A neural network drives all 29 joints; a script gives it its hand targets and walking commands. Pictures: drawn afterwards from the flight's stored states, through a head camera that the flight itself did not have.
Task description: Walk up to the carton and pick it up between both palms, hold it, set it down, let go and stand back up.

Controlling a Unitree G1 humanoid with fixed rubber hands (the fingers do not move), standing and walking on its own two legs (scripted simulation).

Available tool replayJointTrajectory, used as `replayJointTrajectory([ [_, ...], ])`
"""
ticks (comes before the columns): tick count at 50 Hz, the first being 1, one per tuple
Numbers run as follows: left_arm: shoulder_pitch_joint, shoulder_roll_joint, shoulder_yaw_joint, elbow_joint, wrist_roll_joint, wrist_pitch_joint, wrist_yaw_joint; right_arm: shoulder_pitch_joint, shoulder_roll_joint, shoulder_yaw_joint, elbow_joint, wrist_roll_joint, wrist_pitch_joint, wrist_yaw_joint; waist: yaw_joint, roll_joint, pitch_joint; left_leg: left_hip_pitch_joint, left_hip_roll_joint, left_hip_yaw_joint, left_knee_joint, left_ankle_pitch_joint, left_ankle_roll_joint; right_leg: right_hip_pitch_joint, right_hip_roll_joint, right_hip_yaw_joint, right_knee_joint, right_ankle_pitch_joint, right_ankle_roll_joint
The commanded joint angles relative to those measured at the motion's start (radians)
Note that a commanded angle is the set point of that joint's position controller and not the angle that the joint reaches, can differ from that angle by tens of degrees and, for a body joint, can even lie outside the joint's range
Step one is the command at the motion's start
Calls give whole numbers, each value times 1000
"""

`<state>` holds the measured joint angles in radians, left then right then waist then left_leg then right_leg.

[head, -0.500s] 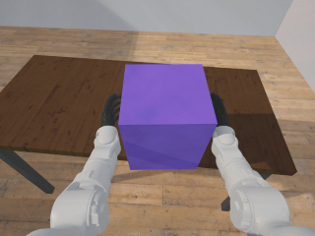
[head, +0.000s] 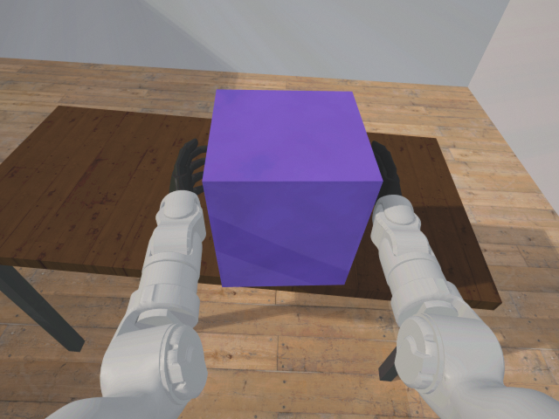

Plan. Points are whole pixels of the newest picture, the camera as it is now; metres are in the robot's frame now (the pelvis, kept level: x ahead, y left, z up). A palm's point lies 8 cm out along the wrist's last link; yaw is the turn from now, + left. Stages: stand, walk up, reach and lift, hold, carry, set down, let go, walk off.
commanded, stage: reach and lift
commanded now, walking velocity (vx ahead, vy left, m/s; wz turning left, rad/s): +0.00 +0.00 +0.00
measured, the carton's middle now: (284, 193) +0.43 +0.00 +0.09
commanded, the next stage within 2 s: hold in 1.60 s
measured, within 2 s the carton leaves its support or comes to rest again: neither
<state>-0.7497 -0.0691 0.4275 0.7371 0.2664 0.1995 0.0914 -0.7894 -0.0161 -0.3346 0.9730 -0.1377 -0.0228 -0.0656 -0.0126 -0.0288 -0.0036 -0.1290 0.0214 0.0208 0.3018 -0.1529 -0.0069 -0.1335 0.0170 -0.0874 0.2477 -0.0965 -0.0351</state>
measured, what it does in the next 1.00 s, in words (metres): stands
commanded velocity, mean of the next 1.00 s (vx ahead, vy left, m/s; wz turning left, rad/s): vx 0.00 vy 0.00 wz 0.00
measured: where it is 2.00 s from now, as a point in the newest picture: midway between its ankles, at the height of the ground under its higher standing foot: outside the picture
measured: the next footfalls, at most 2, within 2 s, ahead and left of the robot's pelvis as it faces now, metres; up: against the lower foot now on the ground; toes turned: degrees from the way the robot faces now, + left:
none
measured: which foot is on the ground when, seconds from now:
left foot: down 0.00-1.00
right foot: down 0.00-1.00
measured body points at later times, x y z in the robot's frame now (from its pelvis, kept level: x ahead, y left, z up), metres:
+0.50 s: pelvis -0.01 +0.02 +0.00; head -0.05 +0.06 +0.45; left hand +0.39 +0.17 +0.17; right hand +0.38 -0.13 +0.16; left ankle +0.01 +0.12 -0.75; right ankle +0.03 -0.10 -0.75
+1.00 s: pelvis +0.00 +0.00 +0.00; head -0.03 +0.02 +0.45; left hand +0.39 +0.15 +0.17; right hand +0.38 -0.15 +0.15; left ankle +0.01 +0.12 -0.75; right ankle +0.03 -0.10 -0.75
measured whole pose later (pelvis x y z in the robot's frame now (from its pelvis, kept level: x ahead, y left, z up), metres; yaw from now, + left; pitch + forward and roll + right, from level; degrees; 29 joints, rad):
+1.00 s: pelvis +0.00 +0.00 +0.00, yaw +2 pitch -7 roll -1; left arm -0.61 -0.05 0.31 0.22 0.27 0.61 0.01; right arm -0.60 -0.03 -0.03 0.51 0.14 0.27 -0.21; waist -0.10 -0.03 0.05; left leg -0.04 0.01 -0.02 0.34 -0.18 0.00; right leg -0.02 0.01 -0.10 0.27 -0.13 -0.03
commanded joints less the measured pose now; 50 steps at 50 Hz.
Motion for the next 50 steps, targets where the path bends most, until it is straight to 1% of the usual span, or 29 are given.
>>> replayJointTrajectory([
  [1, -652, -530, -518, -317, -95, -49, -156, -637, 618, 444, -349, 83, -75, 62, -61, 17, -705, -50, -66, 14, 19, 287, -22, 536, -11, 42, 126, 645, 88],
  [3, -654, -546, -569, -356, -112, -19, -149, -650, 613, 504, -393, 128, -52, 55, -67, 30, -659, -13, -65, -8, 29, 283, -27, 461, -4, 38, 108, 554, 81],
  [5, -649, -570, -612, -373, -136, 19, -149, -707, 605, 540, -486, 157, -38, 52, -58, 42, -642, -10, -64, -23, 31, 243, -27, 391, 0, 34, 90, 443, 75],
  [6, -644, -578, -615, -367, -142, 41, -148, -749, 593, 559, -526, 174, -30, 53, -39, 45, -621, -11, -61, -28, 30, 218, -21, 351, 1, 32, 80, 374, 69],
  [8, -655, -583, -636, -376, -159, 81, -143, -771, 583, 569, -560, 190, 2, 49, -44, 36, -591, 25, -52, -33, 25, 166, -18, 270, 11, 24, 56, 239, 60],
  [10, -650, -601, -652, -384, -188, 119, -139, -843, 594, 597, -653, 216, 25, 45, -27, 17, -610, 39, -51, -39, 23, 120, -3, 233, 17, 20, 41, 153, 58],
  [11, -641, -606, -656, -377, -188, 140, -135, -835, 595, 598, -644, 222, 49, 42, -33, 12, -575, 48, -45, -44, 18, 95, 0, 213, 21, 19, 34, 113, 54],
  [12, -671, -601, -639, -366, -186, 156, -136, -860, 594, 589, -643, 222, 65, 42, -25, 7, -566, 36, -45, -39, 9, 54, 6, 189, 19, 18, 29, 61, 55],
  [13, -674, -607, -643, -370, -188, 174, -135, -855, 593, 575, -629, 223, 82, 43, -36, 12, -552, 40, -38, -43, -3, 18, 8, 173, 24, 14, 24, 16, 51],
  [14, -666, -602, -611, -331, -169, 197, -138, -848, 572, 546, -599, 216, 98, 46, -34, 21, -518, 38, -34, -39, -17, -31, 11, 150, 21, 12, 16, -36, 47],
  [15, -667, -599, -587, -326, -153, 216, -141, -834, 562, 520, -564, 215, 112, 49, -35, 27, -497, 39, -29, -37, -30, -61, 14, 149, 23, 8, 16, -60, 45],
  [16, -663, -597, -581, -332, -138, 232, -142, -807, 551, 492, -530, 209, 123, 53, -51, 44, -486, 47, -22, -40, -42, -82, 9, 150, 28, 1, 18, -69, 45],
  [17, -630, -589, -551, -298, -118, 254, -149, -782, 524, 464, -495, 203, 135, 56, -55, 47, -442, 45, -16, -40, -52, -98, 8, 155, 29, -1, 14, -80, 42],
  [19, -594, -583, -525, -309, -91, 279, -163, -730, 511, 443, -458, 206, 149, 57, -66, 49, -409, 54, -15, -35, -60, -80, -1, 186, 32, -6, 15, -48, 46],
  [20, -587, -585, -520, -317, -81, 288, -169, -704, 501, 427, -435, 208, 153, 58, -79, 66, -390, 70, -14, -37, -58, -52, -14, 188, 33, -9, 16, -33, 44],
  [22, -581, -578, -497, -318, -55, 302, -183, -692, 489, 399, -418, 207, 154, 62, -89, 85, -354, 77, -16, -35, -63, -51, -21, 194, 33, -15, 13, -39, 45],
  [25, -538, -589, -531, -362, -60, 317, -193, -697, 484, 420, -482, 228, 136, 58, -107, 96, -371, 136, -18, -40, -26, 91, -46, 210, 42, -25, 15, 38, 44],
  [27, -536, -600, -577, -418, -86, 313, -190, -714, 491, 470, -545, 260, 126, 51, -116, 91, -409, 201, -20, -48, 15, 230, -67, 208, 51, -30, 14, 102, 44],
  [28, -535, -605, -605, -451, -93, 310, -187, -709, 490, 492, -568, 274, 122, 46, -123, 106, -428, 233, -23, -51, 38, 294, -78, 200, 54, -30, 14, 131, 43],
  [29, -528, -608, -623, -483, -101, 310, -185, -715, 503, 530, -613, 295, 119, 39, -120, 98, -451, 255, -27, -56, 59, 362, -80, 219, 55, -27, 17, 181, 47],
  [31, -521, -616, -675, -560, -124, 303, -179, -701, 518, 597, -683, 333, 123, 22, -125, 112, -493, 278, -37, -65, 92, 447, -89, 241, 58, -22, 28, 260, 50],
  [32, -526, -613, -694, -582, -131, 302, -178, -699, 524, 620, -706, 342, 128, 16, -128, 105, -493, 272, -38, -67, 91, 445, -86, 245, 58, -21, 30, 263, 52],
  [36, -502, -600, -728, -648, -144, 305, -176, -692, 552, 698, -811, 367, 145, -3, -106, 79, -517, 227, -51, -71, 88, 404, -64, 289, 51, -9, 49, 321, 64],
  [40, -470, -569, -724, -668, -153, 321, -178, -689, 568, 752, -895, 378, 171, -21, -84, 38, -543, 180, -62, -65, 76, 334, -33, 325, 43, 8, 58, 356, 73],
  [43, -480, -534, -691, -658, -143, 332, -191, -663, 585, 743, -872, 359, 197, -30, -80, 12, -498, 116, -69, -52, 41, 218, -7, 339, 27, 21, 56, 323, 86],
  [44, -478, -522, -667, -646, -135, 335, -198, -666, 594, 741, -859, 350, 202, -32, -69, -8, -477, 92, -71, -45, 26, 178, 5, 347, 21, 24, 54, 308, 91],
  [46, -491, -502, -643, -649, -128, 338, -211, -645, 604, 729, -831, 338, 211, -37, -68, -16, -474, 67, -76, -34, 6, 126, 17, 368, 8, 35, 56, 307, 99],
  [48, -481, -489, -628, -655, -126, 344, -225, -649, 613, 743, -848, 338, 211, -43, -60, -26, -489, 63, -79, -31, 4, 134, 24, 410, 5, 36, 64, 361, 109],
  [50, -486, -482, -632, -660, -126, 347, -236, -645, 615, 745, -855, 340, 213, -52, -69, -14, -498, 63, -83, -32, 5, 132, 21, 429, 0, 36, 66, 386, 113],
])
